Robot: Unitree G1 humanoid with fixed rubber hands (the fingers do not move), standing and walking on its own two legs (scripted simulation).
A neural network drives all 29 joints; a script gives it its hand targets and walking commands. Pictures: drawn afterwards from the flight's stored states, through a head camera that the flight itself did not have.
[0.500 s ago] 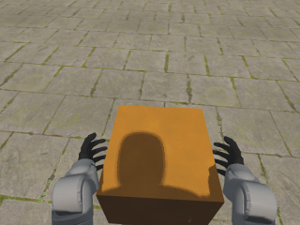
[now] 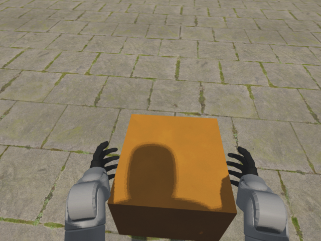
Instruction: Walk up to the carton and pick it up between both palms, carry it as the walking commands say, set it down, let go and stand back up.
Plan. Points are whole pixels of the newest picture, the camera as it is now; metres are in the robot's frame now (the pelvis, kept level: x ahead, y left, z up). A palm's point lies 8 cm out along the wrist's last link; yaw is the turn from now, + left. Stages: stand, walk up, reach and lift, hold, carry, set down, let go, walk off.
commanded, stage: carry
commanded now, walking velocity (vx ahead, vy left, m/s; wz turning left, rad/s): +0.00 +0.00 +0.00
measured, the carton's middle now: (171, 172) +0.33 +0.00 -0.03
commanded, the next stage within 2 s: none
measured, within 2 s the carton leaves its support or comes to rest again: neither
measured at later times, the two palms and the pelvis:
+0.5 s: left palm (111, 174) +0.27 +0.14 +0.04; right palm (255, 186) +0.25 -0.19 +0.05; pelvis -0.01 -0.01 +0.00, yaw -2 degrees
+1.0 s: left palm (115, 183) +0.25 +0.13 +0.05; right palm (265, 196) +0.23 -0.21 +0.05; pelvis -0.03 -0.03 +0.00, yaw -2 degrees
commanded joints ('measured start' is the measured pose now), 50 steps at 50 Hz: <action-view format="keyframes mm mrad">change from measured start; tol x8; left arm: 1 -455 -958 -767 -275 -398 -22 -245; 3 -492 -919 -735 -234 -378 -1 -239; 4 -459 -802 -615 -9 -290 -19 -240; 5 -437 -821 -641 -78 -315 -32 -241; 7 -392 -787 -566 89 -264 -81 -261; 10 -441 -948 -690 -96 -355 -105 -277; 14 -408 -827 -588 85 -264 -137 -279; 23 -481 -854 -590 183 -234 -217 -313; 50 -502 -889 -616 161 -244 -233 -329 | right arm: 1 -503 964 725 -235 406 -55 261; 3 -511 925 684 -154 378 -37 256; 4 -474 811 561 59 292 -57 260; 5 -446 834 603 -21 316 -70 259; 7 -417 790 537 106 257 -119 275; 10 -542 918 669 -136 347 -153 283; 15 -462 804 554 119 246 -188 298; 23 -513 841 550 198 224 -257 333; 50 -573 869 602 154 250 -271 351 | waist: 1 1 153 -312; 4 13 212 -299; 9 -1 -62 -396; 18 -4 33 -326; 50 -7 5 -287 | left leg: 1 358 220 -192 34 827 102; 7 234 145 -147 8 281 25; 12 291 161 -132 36 471 40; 30 198 131 -122 -13 109 10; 50 195 137 -109 -3 175 10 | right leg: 1 -194 -6 42 127 204 -6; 2 -220 10 70 51 -47 -17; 3 -198 -9 87 -11 -64 -20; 4 -157 -19 86 -117 57 -14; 6 4 -80 107 -68 453 -2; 10 15 -104 91 10 663 -9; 30 -85 -89 146 -81 458 -37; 50 -76 -85 153 -78 534 -50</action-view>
